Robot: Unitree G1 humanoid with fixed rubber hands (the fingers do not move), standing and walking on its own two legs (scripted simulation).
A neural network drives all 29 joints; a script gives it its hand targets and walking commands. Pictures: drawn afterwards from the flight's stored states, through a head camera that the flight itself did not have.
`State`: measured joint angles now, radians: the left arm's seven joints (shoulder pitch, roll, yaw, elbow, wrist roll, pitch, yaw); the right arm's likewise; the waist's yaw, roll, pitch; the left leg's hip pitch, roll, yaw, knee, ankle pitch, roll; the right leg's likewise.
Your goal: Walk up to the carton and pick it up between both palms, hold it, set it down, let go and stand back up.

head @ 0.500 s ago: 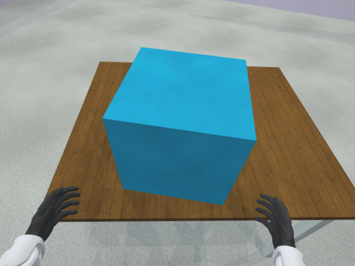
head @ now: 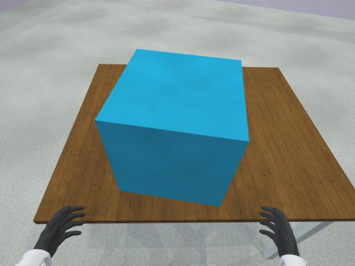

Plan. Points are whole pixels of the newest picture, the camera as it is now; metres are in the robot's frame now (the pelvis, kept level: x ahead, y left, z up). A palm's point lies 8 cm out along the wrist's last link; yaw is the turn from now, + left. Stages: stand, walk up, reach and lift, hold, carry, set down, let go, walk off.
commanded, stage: set down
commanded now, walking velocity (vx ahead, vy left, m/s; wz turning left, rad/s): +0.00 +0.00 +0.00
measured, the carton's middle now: (178, 127) +0.47 +0.00 +0.03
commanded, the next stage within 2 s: let go in 0.66 s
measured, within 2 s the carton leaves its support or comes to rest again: neither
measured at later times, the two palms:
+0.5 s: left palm (70, 264) +0.15 +0.24 -0.07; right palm (284, 262) +0.15 -0.24 -0.07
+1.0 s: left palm (77, 261) +0.16 +0.22 -0.08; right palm (280, 264) +0.15 -0.23 -0.08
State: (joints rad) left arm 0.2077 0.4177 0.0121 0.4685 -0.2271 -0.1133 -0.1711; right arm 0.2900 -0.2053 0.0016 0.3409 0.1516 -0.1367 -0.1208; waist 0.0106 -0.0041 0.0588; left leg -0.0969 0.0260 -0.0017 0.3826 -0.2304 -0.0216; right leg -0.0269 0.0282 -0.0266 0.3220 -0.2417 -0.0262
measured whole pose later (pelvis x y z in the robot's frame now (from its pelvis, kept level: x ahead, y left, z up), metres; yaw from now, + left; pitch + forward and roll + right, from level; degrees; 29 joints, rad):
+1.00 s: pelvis +0.00 +0.00 +0.00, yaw -1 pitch -4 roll +0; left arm 0.19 0.20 0.00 0.53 0.00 0.12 0.00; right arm 0.14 -0.21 -0.02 0.77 0.01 -0.21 0.02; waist 0.01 -0.01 0.08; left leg -0.07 0.02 0.02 0.36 -0.22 -0.02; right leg -0.03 0.02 0.00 0.34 -0.24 -0.02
